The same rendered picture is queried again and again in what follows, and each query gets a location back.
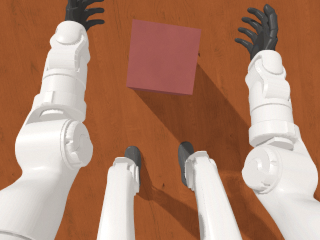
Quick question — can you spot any robot left hand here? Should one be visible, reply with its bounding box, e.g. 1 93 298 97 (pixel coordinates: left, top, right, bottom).
64 0 105 32

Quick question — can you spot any robot left foot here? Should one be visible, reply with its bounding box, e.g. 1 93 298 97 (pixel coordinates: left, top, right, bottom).
124 145 142 187

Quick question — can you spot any right robot upper arm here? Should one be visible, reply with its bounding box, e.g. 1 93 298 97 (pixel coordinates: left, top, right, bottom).
241 144 320 240

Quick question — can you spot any left robot thigh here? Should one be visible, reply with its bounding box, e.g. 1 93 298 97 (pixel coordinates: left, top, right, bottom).
96 162 140 240

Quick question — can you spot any left robot upper arm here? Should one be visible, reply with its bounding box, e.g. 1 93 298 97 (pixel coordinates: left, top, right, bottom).
0 118 93 240

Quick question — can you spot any carton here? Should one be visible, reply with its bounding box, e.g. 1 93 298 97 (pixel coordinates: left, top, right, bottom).
126 19 202 96

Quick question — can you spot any robot right hand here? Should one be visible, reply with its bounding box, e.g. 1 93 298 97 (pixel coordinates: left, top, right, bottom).
234 4 279 61

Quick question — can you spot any left robot forearm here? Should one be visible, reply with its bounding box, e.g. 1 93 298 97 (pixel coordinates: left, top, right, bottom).
15 20 91 164

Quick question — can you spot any right robot forearm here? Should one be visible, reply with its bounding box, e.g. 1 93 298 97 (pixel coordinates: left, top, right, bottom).
245 50 312 160

